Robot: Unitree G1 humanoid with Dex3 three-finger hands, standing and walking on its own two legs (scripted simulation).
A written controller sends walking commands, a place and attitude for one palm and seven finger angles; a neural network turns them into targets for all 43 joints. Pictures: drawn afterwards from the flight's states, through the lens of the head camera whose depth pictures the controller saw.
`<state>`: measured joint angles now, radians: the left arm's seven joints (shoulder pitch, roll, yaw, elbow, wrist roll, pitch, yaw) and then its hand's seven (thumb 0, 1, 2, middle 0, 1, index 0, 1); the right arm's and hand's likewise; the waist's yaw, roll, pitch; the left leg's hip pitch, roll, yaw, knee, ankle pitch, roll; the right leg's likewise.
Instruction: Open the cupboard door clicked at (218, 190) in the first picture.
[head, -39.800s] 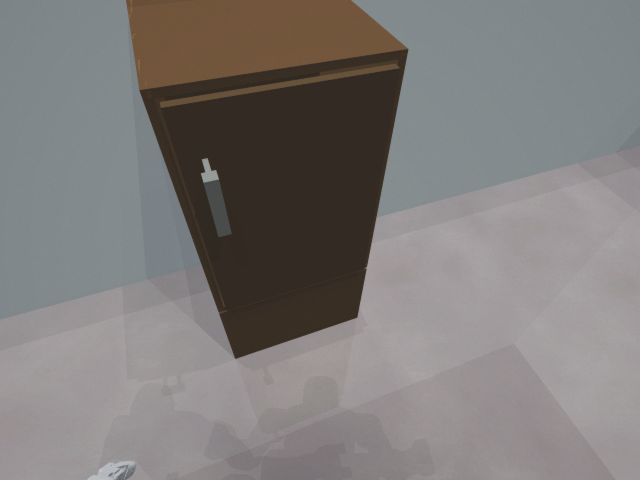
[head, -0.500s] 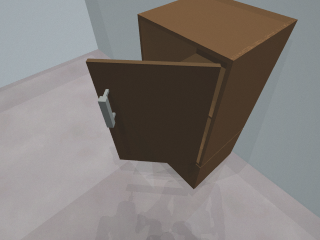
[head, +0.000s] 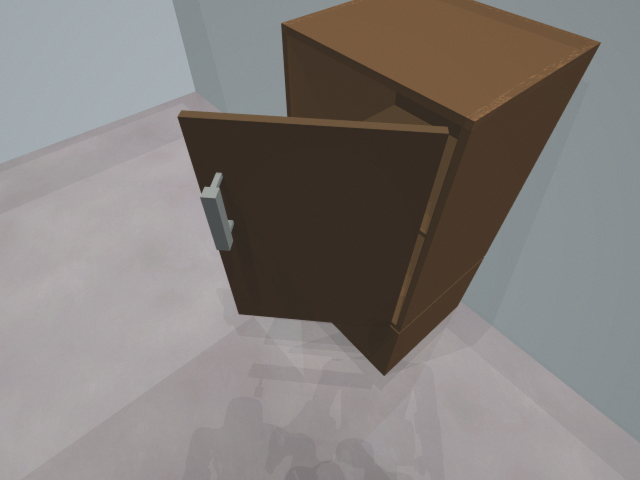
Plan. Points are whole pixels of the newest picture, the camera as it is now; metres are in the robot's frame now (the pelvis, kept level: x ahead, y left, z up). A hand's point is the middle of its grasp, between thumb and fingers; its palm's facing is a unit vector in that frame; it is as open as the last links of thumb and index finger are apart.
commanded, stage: raise the hand with hooked fingers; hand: left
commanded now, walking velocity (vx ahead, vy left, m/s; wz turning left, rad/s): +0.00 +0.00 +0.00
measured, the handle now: (221, 211) +0.53 +0.21 -0.02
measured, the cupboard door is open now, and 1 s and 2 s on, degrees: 44 44 44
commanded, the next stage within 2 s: none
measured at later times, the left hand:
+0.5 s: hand (174, 477) +0.14 +0.20 -0.09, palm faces +0.02 -1.00 +0.03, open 8.8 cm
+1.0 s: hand (127, 409) +0.20 +0.25 -0.03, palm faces +0.05 -0.99 -0.09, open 11.8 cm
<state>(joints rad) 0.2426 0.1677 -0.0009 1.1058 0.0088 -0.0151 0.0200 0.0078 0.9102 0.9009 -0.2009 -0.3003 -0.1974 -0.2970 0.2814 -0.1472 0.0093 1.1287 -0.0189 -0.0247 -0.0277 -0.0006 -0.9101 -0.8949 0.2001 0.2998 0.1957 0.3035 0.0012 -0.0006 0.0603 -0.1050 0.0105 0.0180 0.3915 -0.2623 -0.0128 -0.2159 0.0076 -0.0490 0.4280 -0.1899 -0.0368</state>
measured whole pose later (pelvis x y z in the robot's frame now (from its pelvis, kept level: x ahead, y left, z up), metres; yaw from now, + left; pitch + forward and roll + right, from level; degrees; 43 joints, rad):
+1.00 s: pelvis -0.02 +0.03 -0.08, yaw +2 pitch +15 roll -2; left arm 0.35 0.29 0.27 0.01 -0.30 -0.38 -0.32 0.01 -0.02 0.51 -0.27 -0.89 -0.26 -0.89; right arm 0.29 -0.25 0.00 0.55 0.02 -0.21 -0.05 0.01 -0.90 -0.89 0.21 0.30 0.20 0.30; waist -0.01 0.02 -0.12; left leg -0.82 -0.01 -0.02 1.11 -0.55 0.03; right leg -0.87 -0.04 -0.09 1.04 -0.43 0.00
